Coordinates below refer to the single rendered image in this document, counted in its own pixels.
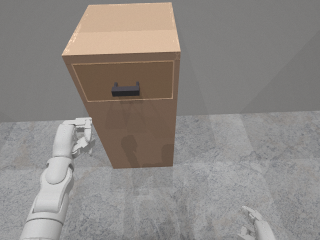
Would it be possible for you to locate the robot right hand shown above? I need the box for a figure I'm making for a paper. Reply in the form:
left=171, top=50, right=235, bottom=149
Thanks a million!
left=237, top=205, right=276, bottom=240

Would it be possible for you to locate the robot left hand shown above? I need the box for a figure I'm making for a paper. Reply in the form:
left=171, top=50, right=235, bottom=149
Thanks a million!
left=52, top=117, right=95, bottom=161

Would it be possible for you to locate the cabinet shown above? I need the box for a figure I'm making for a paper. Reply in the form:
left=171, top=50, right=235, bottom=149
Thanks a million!
left=61, top=2, right=181, bottom=169

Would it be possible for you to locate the handle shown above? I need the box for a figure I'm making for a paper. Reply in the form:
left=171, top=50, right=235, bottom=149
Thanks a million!
left=111, top=81, right=140, bottom=97

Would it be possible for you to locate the robot left forearm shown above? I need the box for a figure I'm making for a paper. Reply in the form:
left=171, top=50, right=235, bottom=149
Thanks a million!
left=19, top=156, right=75, bottom=240

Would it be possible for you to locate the drawer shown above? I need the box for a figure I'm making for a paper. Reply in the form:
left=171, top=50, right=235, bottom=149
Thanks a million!
left=73, top=60, right=173, bottom=101

